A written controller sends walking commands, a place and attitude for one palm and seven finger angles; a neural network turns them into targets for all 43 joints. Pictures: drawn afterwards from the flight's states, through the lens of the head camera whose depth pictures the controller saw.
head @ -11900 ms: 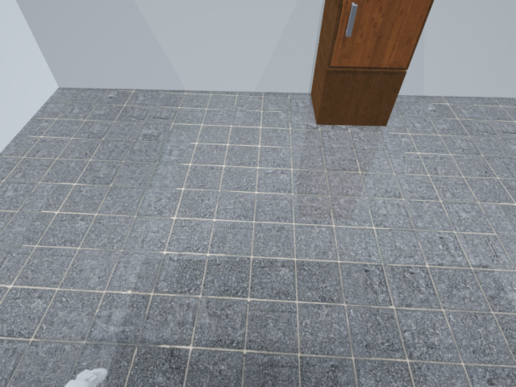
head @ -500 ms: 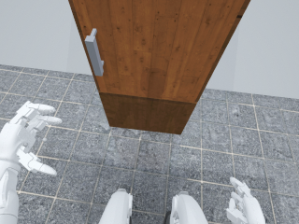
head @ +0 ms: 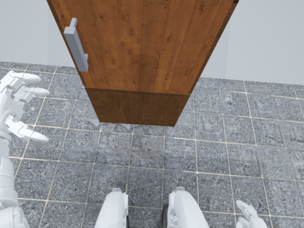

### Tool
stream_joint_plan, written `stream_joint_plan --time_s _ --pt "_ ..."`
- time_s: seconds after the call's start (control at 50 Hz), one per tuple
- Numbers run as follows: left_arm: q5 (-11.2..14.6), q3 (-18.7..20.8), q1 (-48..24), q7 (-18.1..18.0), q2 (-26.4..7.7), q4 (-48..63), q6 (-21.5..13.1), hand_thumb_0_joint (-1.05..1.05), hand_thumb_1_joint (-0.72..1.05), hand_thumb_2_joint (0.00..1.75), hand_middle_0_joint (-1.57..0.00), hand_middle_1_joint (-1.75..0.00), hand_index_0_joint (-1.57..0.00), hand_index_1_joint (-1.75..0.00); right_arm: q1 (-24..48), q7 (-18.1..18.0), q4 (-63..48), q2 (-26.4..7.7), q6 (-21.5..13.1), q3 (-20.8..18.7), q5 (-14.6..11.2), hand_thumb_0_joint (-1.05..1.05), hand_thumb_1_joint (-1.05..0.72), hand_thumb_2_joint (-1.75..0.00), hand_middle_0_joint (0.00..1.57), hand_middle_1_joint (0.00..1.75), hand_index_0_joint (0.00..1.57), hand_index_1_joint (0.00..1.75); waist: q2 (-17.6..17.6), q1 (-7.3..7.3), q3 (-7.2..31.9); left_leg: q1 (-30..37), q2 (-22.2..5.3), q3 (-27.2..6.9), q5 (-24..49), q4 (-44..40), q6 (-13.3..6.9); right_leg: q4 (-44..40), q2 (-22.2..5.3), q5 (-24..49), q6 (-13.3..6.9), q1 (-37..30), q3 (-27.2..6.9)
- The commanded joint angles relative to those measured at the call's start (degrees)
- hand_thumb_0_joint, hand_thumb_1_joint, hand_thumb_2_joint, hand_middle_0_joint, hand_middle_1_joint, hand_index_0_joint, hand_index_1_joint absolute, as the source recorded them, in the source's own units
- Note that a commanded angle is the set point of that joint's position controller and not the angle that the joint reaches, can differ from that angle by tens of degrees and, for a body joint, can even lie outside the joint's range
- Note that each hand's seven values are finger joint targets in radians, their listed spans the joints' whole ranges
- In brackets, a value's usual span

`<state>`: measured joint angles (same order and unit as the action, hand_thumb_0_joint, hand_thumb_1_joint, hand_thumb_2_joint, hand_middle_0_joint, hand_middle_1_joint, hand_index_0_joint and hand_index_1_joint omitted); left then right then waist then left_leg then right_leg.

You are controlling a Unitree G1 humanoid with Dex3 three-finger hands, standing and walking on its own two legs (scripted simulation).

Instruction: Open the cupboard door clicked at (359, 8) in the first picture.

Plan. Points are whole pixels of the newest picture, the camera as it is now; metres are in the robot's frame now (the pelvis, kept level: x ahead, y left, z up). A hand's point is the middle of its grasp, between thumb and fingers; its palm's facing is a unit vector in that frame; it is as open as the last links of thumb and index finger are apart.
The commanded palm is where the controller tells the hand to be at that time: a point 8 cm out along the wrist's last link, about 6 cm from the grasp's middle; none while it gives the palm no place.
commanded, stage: move the hooked fingers beside the handle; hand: left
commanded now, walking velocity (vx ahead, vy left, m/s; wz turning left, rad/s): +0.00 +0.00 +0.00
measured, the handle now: (79, 46) +0.60 +0.23 +0.03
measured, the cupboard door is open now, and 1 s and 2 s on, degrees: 0 0 0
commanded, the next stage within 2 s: slide the fingers in behind the handle in 1.74 s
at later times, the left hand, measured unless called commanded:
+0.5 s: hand (44, 80) +0.47 +0.29 +0.04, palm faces -0.03 -1.00 -0.04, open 14.0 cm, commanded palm +0.46 +0.33 +0.03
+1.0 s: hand (50, 58) +0.54 +0.30 +0.03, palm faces -0.02 -1.00 -0.03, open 14.0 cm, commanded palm +0.54 +0.31 +0.03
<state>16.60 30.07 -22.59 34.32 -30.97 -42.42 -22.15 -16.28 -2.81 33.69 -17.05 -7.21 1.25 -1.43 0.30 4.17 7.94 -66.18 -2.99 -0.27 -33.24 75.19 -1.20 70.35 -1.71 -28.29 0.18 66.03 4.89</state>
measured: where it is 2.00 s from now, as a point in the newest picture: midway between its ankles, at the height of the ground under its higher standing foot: outside the picture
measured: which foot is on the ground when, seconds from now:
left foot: down 0.00-1.00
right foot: down 0.00-1.00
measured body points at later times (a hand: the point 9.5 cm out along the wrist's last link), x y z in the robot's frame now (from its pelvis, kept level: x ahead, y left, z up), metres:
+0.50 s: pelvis -0.01 +0.01 -0.02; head +0.16 +0.04 +0.40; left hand +0.46 +0.34 +0.04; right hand +0.06 -0.27 -0.12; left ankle +0.02 +0.10 -0.62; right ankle +0.04 -0.13 -0.62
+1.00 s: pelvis -0.01 +0.01 -0.04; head +0.20 +0.06 +0.36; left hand +0.54 +0.35 +0.04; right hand -0.01 -0.26 -0.12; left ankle +0.02 +0.10 -0.62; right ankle +0.04 -0.13 -0.62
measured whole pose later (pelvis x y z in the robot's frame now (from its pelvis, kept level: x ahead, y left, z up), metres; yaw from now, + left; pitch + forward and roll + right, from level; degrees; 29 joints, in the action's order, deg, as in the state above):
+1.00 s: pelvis -0.01 +0.01 -0.04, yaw -3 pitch +33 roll -7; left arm 1.9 33.7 -62.6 31.4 -53.1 -71.1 -17.3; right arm -18.9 -1.7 32.2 -17.2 3.7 6.3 0.9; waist 1.5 14.3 5.7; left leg -82.7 -4.1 -2.3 -34.2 83.4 -2.2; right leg 75.1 -0.6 -27.4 0.9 80.7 6.4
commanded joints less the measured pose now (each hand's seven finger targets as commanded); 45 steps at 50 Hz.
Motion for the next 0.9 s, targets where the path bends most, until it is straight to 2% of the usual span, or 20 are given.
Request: stream_joint_plan --time_s 0.0,0.04,0.1,0.18,0.26,0.32,0.38,0.4,0.42,0.46,0.5,0.52,0.58,0.62,0.66,0.7,0.72,0.76,0.78,0.88 --pt "0.77 3.1 -18.5 0.42 -17.12 8.67 -3.58 0.0 -0.5 0.3 -0.3 -1.2 -0.3 -1.2 -5.35 -0.69 -4.43 -10.39 -1.55 -4.06 -0.25 0.0 -0.9 -0.9 0.2 0.3 0.2 0.3 8.41 0.26 26.27 19.9 1.36 -3.08 25.88 -10.09 0.13 -7.12 2.55 13.49 -1.69 -11.81 -2.09" --pt "0.27 3.62 -19.39 0.08 -17.95 7.01 -3.31 0.0 -0.5 0.3 -0.3 -1.2 -0.3 -1.2 -5.57 -0.51 -4.41 -10.48 -1.0 -4.11 -0.17 0.0 -0.9 -0.9 0.2 0.3 0.2 0.3 8.85 0.13 26.02 19.2 1.46 -3.05 24.35 -10.21 0.16 -7.26 2.47 12.45 -1.65 -11.62 -2.12" --pt "-1.08 3.59 -24.45 -0.45 -19.4 3.42 -3.31 0.0 -0.5 0.3 -0.3 -1.2 -0.3 -1.2 -6.18 -0.57 -3.88 -10.73 -0.14 -3.82 0.0 0.0 -0.9 -0.9 0.2 0.3 0.2 0.3 7.59 0.81 25.26 18.39 1.26 -3.39 23.63 -9.88 0.06 -6.8 2.68 11.74 -1.74 -10.41 -1.82" --pt "-2.31 4.38 -27.79 -1.15 -21.7 2.36 -4.23 0.0 -0.5 0.3 -0.3 -1.2 -0.3 -1.2 -6.9 -0.19 -4.03 -10.93 0.96 -3.73 0.3 0.0 -0.9 -0.9 0.2 0.3 0.2 0.3 10.39 0.83 27.33 20.07 1.2 -3.75 25.87 -9.17 0.29 -5.97 2.8 12.07 -2.01 -8.85 -1.68" --pt "-3.9 3.46 -33.67 -1.52 -22.28 -2.75 -4.38 0.0 -0.5 0.3 -0.3 -1.2 -0.3 -1.2 -7.25 -0.05 -3.27 -11.06 2.23 -3.33 0.48 0.0 -0.9 -0.9 0.2 0.3 0.2 0.3 9.68 2.22 26.12 18.29 1.07 -4.11 22.97 -8.61 0.13 -5.66 2.86 10.3 -1.76 -7.07 -1.43" --pt "-4.88 3.89 -36.26 -1.41 -24.14 -5.82 -4.33 0.0 -0.5 0.3 -0.3 -1.2 -0.3 -1.2 -8.07 -0.14 -2.99 -11.59 3.16 -3.2 0.59 0.0 -0.9 -0.9 0.2 0.3 0.2 0.3 9.86 2.89 26.97 18.4 1.03 -4.25 23.23 -7.91 0.03 -5.4 2.93 10.25 -1.7 -5.57 -1.47" --pt "-5.51 2.54 -40.32 -1.37 -23.87 -7.6 -4.24 0.0 -0.5 0.3 -0.3 -1.2 -0.3 -1.2 -8.52 -0.11 -2.81 -11.55 3.81 -2.82 0.8 0.0 -0.9 -0.9 0.2 0.3 0.2 0.3 10.28 4.03 27.43 17.81 1.07 -4.72 23.53 -7.02 -0.25 -4.76 3.04 10.2 -1.75 -4.22 -1.26" --pt "-6.2 4.77 -40.9 -1.57 -27.3 -7.63 -4.34 0.0 -0.5 0.3 -0.3 -1.2 -0.3 -1.2 -9.06 -0.22 -2.57 -12.06 4.27 -2.81 0.97 0.0 -0.9 -0.9 0.2 0.3 0.2 0.3 10.81 3.48 29.28 18.58 0.87 -4.99 24.63 -6.88 -0.01 -4.48 2.98 10.64 -1.68 -4.53 -1.26" --pt "-6.43 4.22 -41.38 -1.66 -27.05 -8.25 -4.23 0.0 -0.5 0.3 -0.3 -1.2 -0.3 -1.2 -9.13 -0.13 -2.66 -11.95 4.58 -2.75 0.98 0.0 -0.9 -0.9 0.2 0.3 0.2 0.3 11.82 3.62 29.59 19.27 0.93 -5.28 25.46 -6.83 0.14 -4.32 2.99 10.68 -1.7 -3.85 -1.15" --pt "-6.79 3.79 -43.19 -1.94 -26.9 -8.78 -3.95 0.0 -0.5 0.3 -0.3 -1.2 -0.3 -1.2 -9.56 -0.06 -2.47 -11.94 5.14 -2.63 1.15 0.0 -0.9 -0.9 0.2 0.3 0.2 0.3 11.1 4.39 30.44 18.74 0.86 -5.2 25.56 -6.06 -0.11 -4.26 2.99 11.17 -1.46 -3.59 -1.27" --pt "-7.09 5.32 -45.99 -2.2 -29.91 -9.98 -3.73 0.0 -0.5 0.3 -0.3 -1.2 -0.3 -1.2 -10.05 -0.14 -2.29 -12.21 5.67 -2.2 1.23 0.0 -0.9 -0.9 0.2 0.3 0.2 0.3 10.61 5.1 30.36 17.13 0.73 -5.31 25.09 -5.45 -0.34 -3.9 3.17 11.24 -1.32 -3.57 -1.19" --pt "-7.5 5.94 -45.67 -2.34 -30.96 -11.61 -3.31 0.0 -0.5 0.3 -0.3 -1.2 -0.3 -1.2 -10.08 -0.15 -2.46 -12.23 6.03 -2.09 1.18 0.0 -0.9 -0.9 0.2 0.3 0.2 0.3 10.84 4.97 29.65 16.13 0.85 -5.22 24.3 -5.4 -0.37 -3.9 3.21 10.86 -1.36 -3.62 -1.24" --pt "-8.47 5.98 -49.25 -2.54 -33.17 -12.61 -2.68 0.0 -0.5 0.3 -0.3 -1.2 -0.3 -1.2 -10.44 -0.15 -2.73 -12.22 6.62 -1.39 1.32 0.0 -0.9 -0.9 0.2 0.3 0.2 0.3 11.64 5.95 30.08 13.84 0.91 -4.92 23.56 -4.28 -0.87 -3.36 3.37 11.01 -1.33 -3.61 -1.52" --pt "-9.46 7.15 -50.19 -2.66 -35.94 -13.01 -2.35 0.0 -0.5 0.3 -0.3 -1.2 -0.3 -1.2 -11.05 -0.05 -2.73 -12.36 7.26 -1.11 1.52 0.0 -0.9 -0.9 0.2 0.3 0.2 0.3 13.13 5.65 31.23 14.28 0.77 -5.06 24.56 -4.0 -0.74 -3.11 3.39 11.54 -1.31 -3.99 -1.45" --pt "-10.23 7.13 -51.46 -2.72 -37.18 -12.84 -2.12 0.0 -0.5 0.3 -0.3 -1.2 -0.3 -1.2 -11.42 0.05 -2.79 -12.55 7.75 -0.95 1.63 0.0 -0.9 -0.9 0.2 0.3 0.2 0.3 14.08 6.16 31.94 14.66 0.54 -5.21 25.49 -3.5 -0.76 -2.88 3.47 11.93 -1.26 -3.23 -1.42" --pt "-10.57 6.73 -52.93 -2.55 -37.07 -12.21 -2.08 0.0 -0.5 0.3 -0.3 -1.2 -0.3 -1.2 -12.12 0.3 -2.64 -12.56 8.19 -0.86 1.82 0.0 -0.9 -0.9 0.2 0.3 0.2 0.3 16.77 6.29 34.06 17.32 0.32 -5.74 27.89 -3.24 -0.4 -2.47 3.56 12.31 -1.38 -1.44 -1.1" --pt "-10.83 5.38 -53.64 -2.41 -35.99 -13.25 -1.67 0.0 -0.5 0.3 -0.3 -1.2 -0.3 -1.2 -12.26 0.32 -2.32 -12.66 8.48 -0.85 1.8 0.0 -0.9 -0.9 0.2 0.3 0.2 0.3 16.72 7.21 33.05 17.62 0.14 -6.09 27.83 -3.07 -0.34 -2.54 3.54 11.99 -1.37 0.09 -0.84" --pt "-10.76 5.47 -55.44 -2.3 -36.51 -14.15 -0.87 0.0 -0.5 0.3 -0.3 -1.2 -0.3 -1.2 -12.85 0.26 -2.16 -12.8 8.83 -0.64 1.9 0.0 -0.9 -0.9 0.2 0.3 0.2 0.3 15.35 8.07 32.68 16.37 0.06 -6.25 27.23 -2.58 -0.65 -2.61 3.57 12.18 -1.12 -0.16 -0.8" --pt "-10.81 4.98 -55.76 -2.12 -35.92 -14.54 -0.64 0.0 -0.5 0.3 -0.3 -1.2 -0.3 -1.2 -13.21 0.26 -2.33 -12.78 8.95 -0.56 1.86 0.0 -0.9 -0.9 0.2 0.3 0.2 0.3 16.01 8.3 32.88 17.12 0.05 -6.72 28.11 -2.59 -0.57 -2.15 3.66 12.06 -1.29 1.17 -0.47" --pt "-12.43 5.49 -59.02 -2.61 -39.45 -16.79 1.41 0.0 -0.5 0.3 -0.3 -1.2 -0.3 -1.2 -14.27 0.15 -2.54 -12.99 9.88 0.29 2.02 0.0 -0.9 -0.9 0.2 0.3 0.2 0.3 16.52 9.17 32.0 14.83 0.02 -6.67 27.0 -1.86 -0.89 -1.96 3.83 11.96 -1.2 1.88 -0.36"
